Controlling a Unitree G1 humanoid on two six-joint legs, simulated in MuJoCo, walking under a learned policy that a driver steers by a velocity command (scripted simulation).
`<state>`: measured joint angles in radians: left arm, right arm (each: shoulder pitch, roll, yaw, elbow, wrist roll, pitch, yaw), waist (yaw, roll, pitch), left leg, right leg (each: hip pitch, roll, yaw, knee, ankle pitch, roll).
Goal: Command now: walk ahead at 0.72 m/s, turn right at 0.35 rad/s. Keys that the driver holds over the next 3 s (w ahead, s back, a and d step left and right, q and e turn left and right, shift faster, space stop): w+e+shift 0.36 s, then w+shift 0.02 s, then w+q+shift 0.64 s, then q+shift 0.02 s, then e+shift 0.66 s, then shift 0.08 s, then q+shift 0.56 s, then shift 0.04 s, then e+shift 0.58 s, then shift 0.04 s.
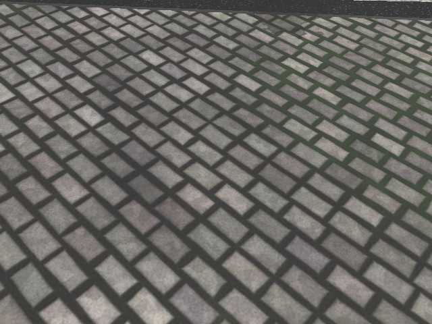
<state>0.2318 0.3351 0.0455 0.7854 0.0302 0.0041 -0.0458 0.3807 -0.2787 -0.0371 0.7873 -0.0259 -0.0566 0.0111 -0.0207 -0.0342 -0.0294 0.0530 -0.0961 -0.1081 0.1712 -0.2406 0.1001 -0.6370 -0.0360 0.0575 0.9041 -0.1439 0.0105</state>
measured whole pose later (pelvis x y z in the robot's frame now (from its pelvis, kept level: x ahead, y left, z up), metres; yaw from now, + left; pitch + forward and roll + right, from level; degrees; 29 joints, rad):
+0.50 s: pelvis +0.39 -0.15 -0.01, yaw -21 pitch +1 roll -2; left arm 0.43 0.30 0.04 0.85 0.01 -0.07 -0.03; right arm 0.17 -0.26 0.03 0.67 -0.06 -0.07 0.03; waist 0.00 0.03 0.01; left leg -0.76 0.15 -0.05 1.10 -0.19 0.02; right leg -0.06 0.21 0.06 0.33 -0.27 -0.17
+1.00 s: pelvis +0.88 -0.26 -0.01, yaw -1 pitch +1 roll +1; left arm -0.01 0.23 -0.07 0.57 0.05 -0.07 -0.02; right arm 0.53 -0.29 -0.06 0.91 0.00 -0.07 0.02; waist -0.10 -0.01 0.02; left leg -0.03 -0.20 -0.17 0.31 -0.27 0.16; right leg -0.73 -0.12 0.11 0.81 -0.06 0.04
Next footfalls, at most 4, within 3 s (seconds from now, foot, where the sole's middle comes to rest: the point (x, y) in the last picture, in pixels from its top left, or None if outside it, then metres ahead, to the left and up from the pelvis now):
0.26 right None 0.35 -0.16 -0.78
0.72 left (273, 240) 0.83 -0.22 -0.78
1.14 right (311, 158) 1.24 -0.43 -0.78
1.56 left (265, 138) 1.36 -0.25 -0.78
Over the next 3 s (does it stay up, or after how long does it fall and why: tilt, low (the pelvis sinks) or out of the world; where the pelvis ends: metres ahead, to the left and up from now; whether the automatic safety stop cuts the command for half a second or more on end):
stays up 1.13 -0.30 -0.02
